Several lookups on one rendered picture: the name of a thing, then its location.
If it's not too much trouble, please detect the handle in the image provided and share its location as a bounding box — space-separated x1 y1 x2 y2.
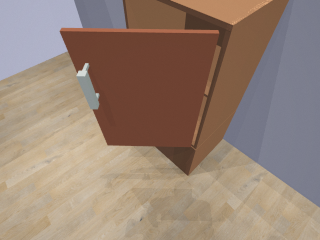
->
76 63 100 110

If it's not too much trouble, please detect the cupboard door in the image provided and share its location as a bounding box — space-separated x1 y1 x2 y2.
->
59 28 220 147

